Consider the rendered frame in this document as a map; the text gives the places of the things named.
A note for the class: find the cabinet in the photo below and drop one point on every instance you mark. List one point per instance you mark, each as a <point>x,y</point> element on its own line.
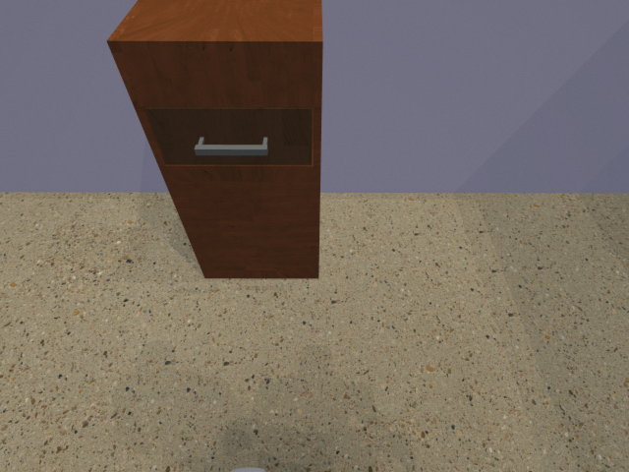
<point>243,221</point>

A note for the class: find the handle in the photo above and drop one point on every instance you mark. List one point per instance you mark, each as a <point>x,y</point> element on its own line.
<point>201,149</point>

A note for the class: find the drawer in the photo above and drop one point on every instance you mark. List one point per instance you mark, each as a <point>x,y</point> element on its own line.
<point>288,129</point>

